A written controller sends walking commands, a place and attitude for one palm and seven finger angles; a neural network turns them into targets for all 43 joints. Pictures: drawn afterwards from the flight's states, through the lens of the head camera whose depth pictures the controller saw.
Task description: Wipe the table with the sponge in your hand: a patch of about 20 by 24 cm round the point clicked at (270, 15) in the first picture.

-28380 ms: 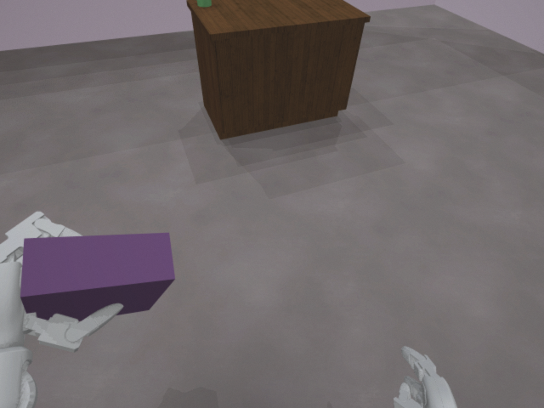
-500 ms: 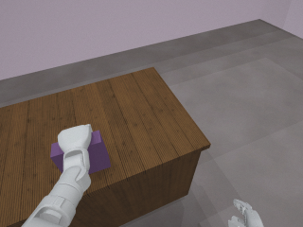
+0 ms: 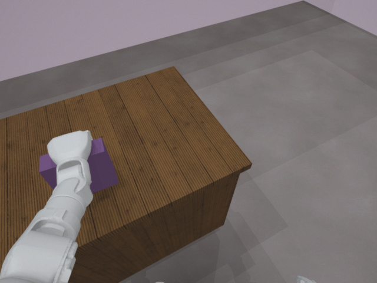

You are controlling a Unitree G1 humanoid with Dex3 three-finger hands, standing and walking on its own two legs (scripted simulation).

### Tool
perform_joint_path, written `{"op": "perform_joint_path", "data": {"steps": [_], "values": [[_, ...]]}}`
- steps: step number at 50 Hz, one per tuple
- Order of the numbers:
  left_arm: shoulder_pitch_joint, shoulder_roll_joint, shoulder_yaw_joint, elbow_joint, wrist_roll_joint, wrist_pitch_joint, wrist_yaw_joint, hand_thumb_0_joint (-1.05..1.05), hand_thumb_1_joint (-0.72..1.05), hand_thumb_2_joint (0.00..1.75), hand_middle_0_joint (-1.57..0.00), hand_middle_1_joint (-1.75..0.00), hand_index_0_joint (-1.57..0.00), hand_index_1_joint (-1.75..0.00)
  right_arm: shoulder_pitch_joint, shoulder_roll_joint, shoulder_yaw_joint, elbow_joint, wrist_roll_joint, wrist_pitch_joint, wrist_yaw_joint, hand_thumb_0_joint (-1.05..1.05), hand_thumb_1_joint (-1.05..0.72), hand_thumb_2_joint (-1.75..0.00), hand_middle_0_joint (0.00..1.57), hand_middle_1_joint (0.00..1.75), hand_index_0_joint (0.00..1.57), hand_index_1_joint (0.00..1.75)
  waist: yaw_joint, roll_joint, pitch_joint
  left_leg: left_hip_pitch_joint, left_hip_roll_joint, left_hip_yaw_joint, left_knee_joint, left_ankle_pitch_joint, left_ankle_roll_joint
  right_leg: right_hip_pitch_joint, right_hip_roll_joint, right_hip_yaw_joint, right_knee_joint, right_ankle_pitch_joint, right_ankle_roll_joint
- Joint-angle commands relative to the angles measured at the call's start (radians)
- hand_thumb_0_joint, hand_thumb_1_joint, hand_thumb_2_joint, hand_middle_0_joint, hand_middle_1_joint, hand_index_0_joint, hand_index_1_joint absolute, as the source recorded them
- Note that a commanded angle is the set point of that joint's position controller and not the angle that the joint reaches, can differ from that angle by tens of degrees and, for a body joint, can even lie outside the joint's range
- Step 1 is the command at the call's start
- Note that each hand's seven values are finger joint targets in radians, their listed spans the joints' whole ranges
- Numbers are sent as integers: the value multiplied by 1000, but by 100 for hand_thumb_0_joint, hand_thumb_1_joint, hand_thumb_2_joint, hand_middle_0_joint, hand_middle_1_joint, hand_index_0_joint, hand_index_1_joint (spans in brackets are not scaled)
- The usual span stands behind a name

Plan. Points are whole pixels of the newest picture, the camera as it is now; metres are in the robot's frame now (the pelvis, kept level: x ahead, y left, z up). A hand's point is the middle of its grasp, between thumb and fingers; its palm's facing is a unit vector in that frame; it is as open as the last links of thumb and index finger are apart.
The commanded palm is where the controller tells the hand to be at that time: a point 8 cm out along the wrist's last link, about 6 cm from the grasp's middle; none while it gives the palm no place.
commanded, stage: wipe forward along the third lane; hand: left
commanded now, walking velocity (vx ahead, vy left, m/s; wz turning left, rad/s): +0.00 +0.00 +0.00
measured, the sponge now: (85, 176) +0.37 +0.29 -0.04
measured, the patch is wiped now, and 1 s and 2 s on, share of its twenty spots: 0.80 0.95 0.95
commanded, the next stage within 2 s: wipe back along the third lane in 0.74 s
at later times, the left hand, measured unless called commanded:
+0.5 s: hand (77, 146) +0.43 +0.31 +0.01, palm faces -0.11 +0.01 -0.99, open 9.9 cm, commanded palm +0.42 +0.29 +0.03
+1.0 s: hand (74, 133) +0.47 +0.33 +0.01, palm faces -0.11 +0.01 -0.99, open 9.9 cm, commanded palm +0.44 +0.30 +0.03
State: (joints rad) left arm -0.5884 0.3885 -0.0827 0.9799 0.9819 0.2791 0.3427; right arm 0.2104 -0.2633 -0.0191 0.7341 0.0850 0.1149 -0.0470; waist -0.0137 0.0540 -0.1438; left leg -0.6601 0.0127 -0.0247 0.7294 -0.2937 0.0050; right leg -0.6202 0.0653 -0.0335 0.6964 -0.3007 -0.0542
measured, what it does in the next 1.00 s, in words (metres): stands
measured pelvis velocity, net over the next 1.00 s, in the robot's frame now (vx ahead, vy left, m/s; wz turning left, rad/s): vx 0.02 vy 0.04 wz -0.04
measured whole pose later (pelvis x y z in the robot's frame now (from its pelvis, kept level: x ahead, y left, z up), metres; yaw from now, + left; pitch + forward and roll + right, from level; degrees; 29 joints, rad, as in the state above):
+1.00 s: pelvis +0.02 +0.04 -0.01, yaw -2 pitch +20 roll -4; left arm -0.85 0.51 -0.05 1.18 1.02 0.29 0.34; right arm 0.31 -0.26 -0.02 0.74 0.06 0.11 0.01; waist -0.09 0.05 -0.17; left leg -0.82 0.01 -0.01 0.82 -0.35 0.05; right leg -0.75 0.07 -0.01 0.72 -0.31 -0.01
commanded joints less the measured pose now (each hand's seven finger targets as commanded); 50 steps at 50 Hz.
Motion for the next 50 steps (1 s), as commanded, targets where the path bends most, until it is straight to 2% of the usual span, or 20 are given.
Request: {"op": "perform_joint_path", "data": {"steps": [1,2,6,8,12,14,16,20,22,24,26,28,33,34,36,38,41,43,46,50], "values": [[-218,211,54,5,27,13,23,0,10,130,-120,-160,-120,-160,-34,-134,-40,-109,-6,-43,2,0,-90,-90,20,30,20,30,-12,-115,-215,57,-29,15,-68,3,46,136,-37,79,-147,76,16],[-251,187,17,6,28,12,21,0,10,130,-120,-160,-120,-160,-24,-132,-37,-109,-5,-42,3,0,-90,-90,20,30,20,30,-32,-113,-214,58,-31,19,-62,4,48,132,-39,76,-144,86,22],[-264,203,40,34,29,10,23,0,10,130,-120,-160,-120,-160,-13,-135,-39,-103,-7,-41,10,0,-90,-90,20,30,20,30,-27,-108,-231,58,-25,10,-59,30,46,122,-34,65,-131,117,17],[-297,170,4,45,37,10,26,0,10,130,-120,-160,-120,-160,-1,-134,-40,-98,-8,-41,12,0,-90,-90,20,30,20,30,-50,-115,-210,67,-22,13,-52,31,48,89,-33,55,-129,114,20],[-306,214,39,76,38,14,32,0,10,130,-120,-160,-120,-160,12,-140,-39,-95,-11,-38,16,0,-90,-90,20,30,20,30,-41,-103,-223,63,-22,6,-52,44,47,86,-29,47,-119,117,16],[-343,183,8,86,48,16,34,0,10,130,-120,-160,-120,-160,16,-139,-40,-94,-12,-38,19,0,-90,-90,20,30,20,30,-57,-109,-212,64,-19,2,-49,40,46,53,-27,38,-115,100,17],[-348,188,29,91,51,16,37,0,10,130,-120,-160,-120,-160,18,-138,-44,-90,-14,-38,23,0,-90,-90,20,30,20,30,-44,-78,-231,88,-12,-9,-49,67,44,35,-23,30,-104,108,7],[-427,138,-26,114,54,29,41,0,10,130,-120,-160,-120,-160,32,-138,-43,-84,-16,-36,28,0,-90,-90,20,30,20,30,-76,-78,-224,96,-9,-14,-45,46,43,-15,-19,16,-100,72,11],[-442,178,4,139,52,35,45,0,10,130,-120,-160,-120,-160,42,-143,-42,-76,-18,-36,26,0,-90,-90,20,30,20,30,-72,-75,-235,96,-8,-22,-43,52,43,-18,-17,14,-93,71,8],[-492,153,-25,146,52,39,43,0,10,130,-120,-160,-120,-160,46,-143,-41,-73,-20,-37,27,0,-90,-90,20,30,20,30,-92,-78,-234,92,-6,-19,-35,49,45,-35,-18,15,-94,74,12],[-498,217,30,168,56,42,43,0,10,130,-120,-160,-120,-160,52,-150,-40,-66,-22,-38,27,0,-90,-90,20,30,20,30,-78,-76,-264,88,-2,-27,-34,60,43,-23,-16,15,-83,79,7],[-502,173,-9,174,58,42,38,0,10,130,-120,-160,-120,-160,69,-145,-42,-68,-24,-38,32,0,-90,-90,20,30,20,30,-85,-54,-282,98,-5,-22,-23,79,43,-31,-14,10,-77,94,9],[-508,234,27,199,64,41,27,0,10,130,-120,-160,-120,-160,92,-154,-43,-66,-27,-34,38,0,-90,-90,20,30,20,30,-85,-58,-294,80,-4,-24,-9,103,44,-24,-10,10,-70,116,9],[-540,219,5,196,64,40,23,0,10,130,-120,-160,-120,-160,96,-155,-40,-65,-27,-34,38,0,-90,-90,20,30,20,30,-102,-63,-285,76,-3,-21,-9,92,46,-31,-9,12,-73,112,12],[-565,290,56,213,67,38,21,0,10,130,-120,-160,-120,-160,102,-164,-38,-58,-27,-36,35,0,-90,-90,20,30,20,30,-99,-66,-270,52,0,-29,-11,74,46,-36,-9,14,-74,93,9],[-604,306,37,227,80,40,15,0,10,130,-120,-160,-120,-160,117,-168,-37,-58,-27,-40,33,0,-90,-90,20,30,20,30,-119,-61,-259,37,-3,-22,-5,53,50,-50,-10,14,-75,77,14],[-601,348,72,242,90,33,7,0,10,130,-120,-160,-120,-160,136,-172,-39,-52,-32,-46,37,0,-90,-90,20,30,20,30,-107,-22,-300,44,0,-22,7,92,49,-45,-7,17,-63,109,8],[-531,279,29,237,86,27,-10,0,10,130,-120,-160,-120,-160,152,-162,-45,-64,-33,-46,47,0,-90,-90,20,30,20,30,-94,-12,-338,77,-1,-17,18,135,49,-30,-2,10,-56,147,8],[-437,248,44,203,57,8,-26,0,10,130,-120,-160,-120,-160,155,-155,-52,-70,-30,-40,53,0,-90,-90,20,30,20,30,-72,-39,-378,106,5,-21,14,192,45,18,1,8,-52,204,7],[-337,197,24,150,23,5,-23,0,10,130,-120,-160,-120,-160,129,-151,-53,-78,-21,-31,60,0,-90,-90,20,30,20,30,-58,-57,-328,111,4,-11,-7,195,46,49,-1,11,-78,225,9]]}}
